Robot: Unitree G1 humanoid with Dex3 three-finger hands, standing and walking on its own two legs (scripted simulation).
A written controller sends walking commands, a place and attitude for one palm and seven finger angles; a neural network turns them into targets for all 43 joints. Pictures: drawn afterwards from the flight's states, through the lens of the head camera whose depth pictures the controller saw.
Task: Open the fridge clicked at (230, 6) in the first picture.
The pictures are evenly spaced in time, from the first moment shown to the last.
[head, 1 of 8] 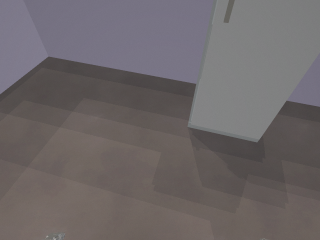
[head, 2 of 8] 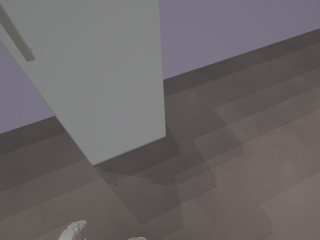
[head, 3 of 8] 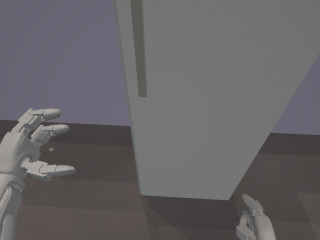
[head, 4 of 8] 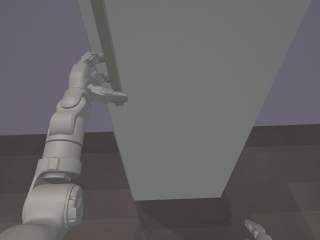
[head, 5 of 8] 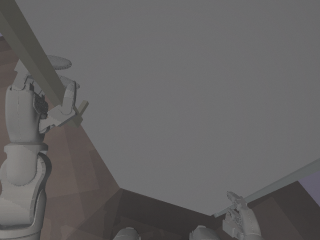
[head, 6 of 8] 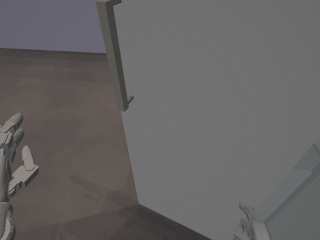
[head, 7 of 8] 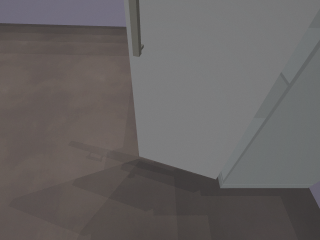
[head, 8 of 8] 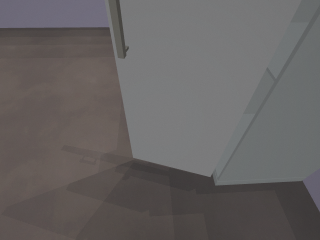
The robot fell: no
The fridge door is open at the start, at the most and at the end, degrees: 0 81 72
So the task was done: yes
